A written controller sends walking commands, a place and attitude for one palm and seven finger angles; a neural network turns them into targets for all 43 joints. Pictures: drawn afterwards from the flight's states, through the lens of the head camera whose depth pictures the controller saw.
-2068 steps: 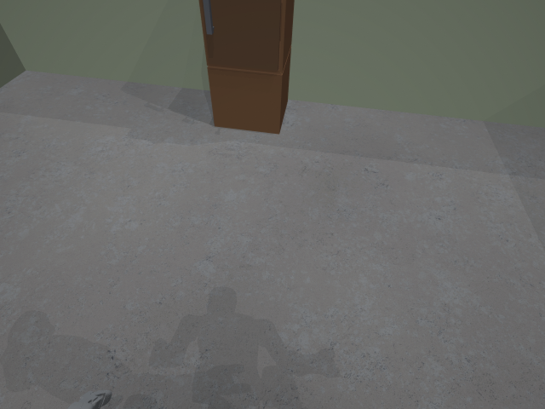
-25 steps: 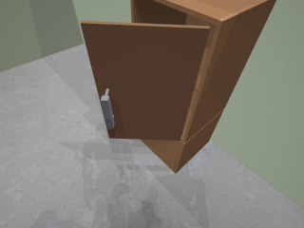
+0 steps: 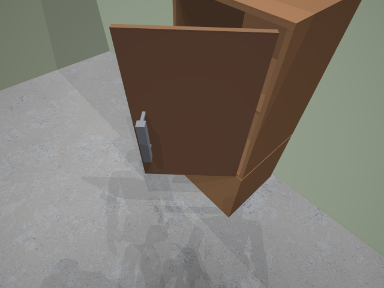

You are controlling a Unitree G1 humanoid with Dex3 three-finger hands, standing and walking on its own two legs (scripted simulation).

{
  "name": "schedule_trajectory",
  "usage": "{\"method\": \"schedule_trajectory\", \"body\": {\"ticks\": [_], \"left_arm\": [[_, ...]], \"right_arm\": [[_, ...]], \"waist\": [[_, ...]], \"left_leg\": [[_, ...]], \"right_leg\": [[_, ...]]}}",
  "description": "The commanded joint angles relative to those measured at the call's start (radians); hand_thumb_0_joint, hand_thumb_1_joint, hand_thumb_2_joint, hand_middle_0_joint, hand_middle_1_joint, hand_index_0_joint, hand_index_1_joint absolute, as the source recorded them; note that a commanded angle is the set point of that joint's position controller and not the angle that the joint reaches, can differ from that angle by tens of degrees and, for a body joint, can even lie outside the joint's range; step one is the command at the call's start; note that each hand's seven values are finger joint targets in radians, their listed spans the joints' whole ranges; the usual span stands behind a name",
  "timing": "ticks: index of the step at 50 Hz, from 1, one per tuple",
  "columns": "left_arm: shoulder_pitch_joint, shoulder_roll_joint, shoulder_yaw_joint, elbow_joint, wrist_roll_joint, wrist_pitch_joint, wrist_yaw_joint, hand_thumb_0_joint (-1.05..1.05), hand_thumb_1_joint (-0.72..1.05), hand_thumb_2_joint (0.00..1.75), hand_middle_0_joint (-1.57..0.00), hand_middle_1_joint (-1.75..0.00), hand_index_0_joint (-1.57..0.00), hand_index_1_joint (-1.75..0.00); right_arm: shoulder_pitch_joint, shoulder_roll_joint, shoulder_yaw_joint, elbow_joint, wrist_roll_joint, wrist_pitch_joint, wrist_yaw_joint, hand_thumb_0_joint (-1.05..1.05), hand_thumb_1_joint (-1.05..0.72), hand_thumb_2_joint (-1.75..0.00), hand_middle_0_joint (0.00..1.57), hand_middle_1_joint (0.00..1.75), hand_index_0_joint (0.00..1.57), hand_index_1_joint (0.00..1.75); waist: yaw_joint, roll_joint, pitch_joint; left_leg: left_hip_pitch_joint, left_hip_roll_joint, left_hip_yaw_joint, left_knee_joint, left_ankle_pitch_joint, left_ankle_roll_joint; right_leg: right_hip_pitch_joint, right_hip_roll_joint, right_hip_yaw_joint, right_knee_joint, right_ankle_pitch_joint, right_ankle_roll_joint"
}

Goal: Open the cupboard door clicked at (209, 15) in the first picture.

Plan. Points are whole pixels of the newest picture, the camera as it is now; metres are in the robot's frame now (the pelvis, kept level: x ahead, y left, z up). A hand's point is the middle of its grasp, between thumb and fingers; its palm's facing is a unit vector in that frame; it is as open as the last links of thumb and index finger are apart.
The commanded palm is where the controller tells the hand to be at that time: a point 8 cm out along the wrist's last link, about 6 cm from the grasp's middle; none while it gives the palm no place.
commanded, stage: come to a stop and stand still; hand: left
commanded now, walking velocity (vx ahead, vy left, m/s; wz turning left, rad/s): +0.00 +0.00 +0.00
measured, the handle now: (145, 137) +0.56 +0.18 -0.09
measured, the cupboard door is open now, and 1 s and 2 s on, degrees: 46 46 46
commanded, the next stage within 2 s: look again from close up in 0.44 s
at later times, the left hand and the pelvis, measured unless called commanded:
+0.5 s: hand out of the picture +0.04 +0.17 -0.18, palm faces +0.00 -0.98 -0.19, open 7.3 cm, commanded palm none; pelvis +0.02 +0.00 +0.00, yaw +0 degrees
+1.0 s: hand out of the picture +0.04 +0.17 -0.18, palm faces +0.01 -0.98 -0.19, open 7.3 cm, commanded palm none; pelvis +0.03 -0.01 +0.00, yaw +0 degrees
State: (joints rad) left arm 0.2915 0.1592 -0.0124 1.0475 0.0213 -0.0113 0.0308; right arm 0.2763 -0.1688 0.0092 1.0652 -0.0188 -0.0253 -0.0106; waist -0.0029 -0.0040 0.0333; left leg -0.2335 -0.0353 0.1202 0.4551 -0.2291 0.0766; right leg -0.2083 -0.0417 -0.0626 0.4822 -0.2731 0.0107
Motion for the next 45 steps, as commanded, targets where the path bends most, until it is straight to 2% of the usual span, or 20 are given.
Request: {"method": "schedule_trajectory", "body": {"ticks": [1,2,6,7,13,19,25,27,35,37,40,42,45], "left_arm": [[0.045,0.109,0.016,-0.022,-0.007,-0.016,0.009,0.0,0.9,0.9,-0.2,-0.3,-0.2,-0.3],[0.043,0.114,0.017,-0.02,-0.005,-0.017,0.009,0.0,0.9,0.9,-0.2,-0.3,-0.2,-0.3],[0.045,0.112,0.016,-0.002,-0.006,-0.016,0.01,0.0,0.9,0.9,-0.2,-0.3,-0.2,-0.3],[0.046,0.113,0.016,0.0,-0.005,-0.016,0.011,0.0,0.9,0.9,-0.2,-0.3,-0.2,-0.3],[0.036,0.119,0.017,0.011,-0.005,-0.015,0.011,0.0,0.9,0.9,-0.2,-0.3,-0.2,-0.3],[0.027,0.123,0.019,0.017,-0.005,-0.01,0.011,0.0,0.9,0.9,-0.2,-0.3,-0.2,-0.3],[0.02,0.13,0.021,0.018,-0.006,-0.011,0.01,0.0,0.9,0.9,-0.2,-0.3,-0.2,-0.3],[0.02,0.13,0.022,0.016,-0.004,-0.012,0.01,0.0,0.9,0.9,-0.2,-0.3,-0.2,-0.3],[0.018,0.139,0.021,0.022,-0.006,-0.012,0.009,0.0,0.9,0.9,-0.2,-0.3,-0.2,-0.3],[0.02,0.136,0.022,0.023,-0.005,-0.012,0.01,0.0,0.9,0.9,-0.2,-0.3,-0.2,-0.3],[0.02,0.138,0.021,0.027,-0.007,-0.012,0.009,0.0,0.9,0.9,-0.2,-0.3,-0.2,-0.3],[0.019,0.136,0.023,0.024,-0.005,-0.012,0.009,0.0,0.9,0.9,-0.2,-0.3,-0.2,-0.3],[0.02,0.135,0.022,0.029,-0.006,-0.011,0.009,0.0,0.9,0.9,-0.2,-0.3,-0.2,-0.3]], "right_arm": [[0.034,-0.107,-0.014,-0.021,0.005,-0.018,-0.01,0.0,-0.9,-0.9,0.2,0.3,0.2,0.3],[0.028,-0.104,-0.014,-0.019,0.006,-0.019,-0.011,0.0,-0.9,-0.9,0.2,0.3,0.2,0.3],[0.022,-0.107,-0.014,-0.003,0.007,-0.021,-0.015,0.0,-0.9,-0.9,0.2,0.3,0.2,0.3],[0.015,-0.105,-0.014,0.001,0.008,-0.02,-0.016,0.0,-0.9,-0.9,0.2,0.3,0.2,0.3],[0.001,-0.117,-0.015,0.013,0.008,-0.021,-0.019,0.0,-0.9,-0.9,0.2,0.3,0.2,0.3],[-0.01,-0.119,-0.013,0.023,0.007,-0.018,-0.02,0.0,-0.9,-0.9,0.2,0.3,0.2,0.3],[-0.017,-0.123,-0.014,0.029,0.006,-0.019,-0.021,0.0,-0.9,-0.9,0.2,0.3,0.2,0.3],[-0.02,-0.119,-0.015,0.032,0.007,-0.018,-0.021,0.0,-0.9,-0.9,0.2,0.3,0.2,0.3],[-0.02,-0.123,-0.015,0.041,0.007,-0.018,-0.02,0.0,-0.9,-0.9,0.2,0.3,0.2,0.3],[-0.023,-0.119,-0.016,0.043,0.008,-0.018,-0.021,0.0,-0.9,-0.9,0.2,0.3,0.2,0.3],[-0.018,-0.126,-0.015,0.046,0.007,-0.019,-0.021,0.0,-0.9,-0.9,0.2,0.3,0.2,0.3],[-0.02,-0.119,-0.016,0.048,0.008,-0.018,-0.022,0.0,-0.9,-0.9,0.2,0.3,0.2,0.3],[-0.017,-0.122,-0.014,0.049,0.007,-0.018,-0.022,0.0,-0.9,-0.9,0.2,0.3,0.2,0.3]], "waist": [[0.003,0.023,-0.011],[0.006,0.009,-0.002],[0.005,0.017,-0.025],[0.007,0.009,-0.011],[0.007,0.004,-0.013],[0.009,0.017,-0.001],[0.011,0.003,-0.021],[0.013,-0.009,-0.001],[0.012,0.0,-0.013],[0.014,-0.004,0.001],[0.011,0.003,-0.025],[0.013,-0.005,-0.002],[0.012,0.01,-0.002]], "left_leg": [[0.025,0.147,-0.172,-0.114,0.106,-0.016],[0.027,0.147,-0.169,-0.105,0.136,-0.014],[0.059,0.148,-0.165,-0.097,0.191,-0.017],[0.062,0.149,-0.16,-0.09,0.209,-0.015],[0.075,0.151,-0.156,-0.085,0.256,-0.017],[0.076,0.154,-0.162,-0.104,0.239,-0.019],[0.094,0.153,-0.161,-0.1,0.262,-0.019],[0.088,0.154,-0.159,-0.102,0.259,-0.017],[0.098,0.153,-0.157,-0.109,0.255,-0.021],[0.096,0.153,-0.157,-0.109,0.257,-0.019],[0.114,0.155,-0.157,-0.11,0.268,-0.021],[0.103,0.156,-0.157,-0.112,0.263,-0.02],[0.102,0.155,-0.161,-0.12,0.253,-0.022]], "right_leg": [[-0.001,-0.069,0.09,-0.077,0.086,-0.048],[0.005,-0.07,0.086,-0.079,0.112,-0.046],[0.019,-0.074,0.085,-0.079,0.137,-0.043],[0.015,-0.072,0.086,-0.082,0.155,-0.043],[0.031,-0.078,0.083,-0.084,0.187,-0.04],[0.034,-0.077,0.078,-0.092,0.156,-0.038],[0.048,-0.081,0.08,-0.096,0.183,-0.039],[0.044,-0.081,0.079,-0.103,0.188,-0.04],[0.053,-0.086,0.081,-0.108,0.189,-0.041],[0.05,-0.085,0.081,-0.114,0.196,-0.041],[0.058,-0.086,0.081,-0.111,0.195,-0.041],[0.053,-0.084,0.079,-0.117,0.192,-0.041],[0.051,-0.085,0.083,-0.12,0.177,-0.042]]}}
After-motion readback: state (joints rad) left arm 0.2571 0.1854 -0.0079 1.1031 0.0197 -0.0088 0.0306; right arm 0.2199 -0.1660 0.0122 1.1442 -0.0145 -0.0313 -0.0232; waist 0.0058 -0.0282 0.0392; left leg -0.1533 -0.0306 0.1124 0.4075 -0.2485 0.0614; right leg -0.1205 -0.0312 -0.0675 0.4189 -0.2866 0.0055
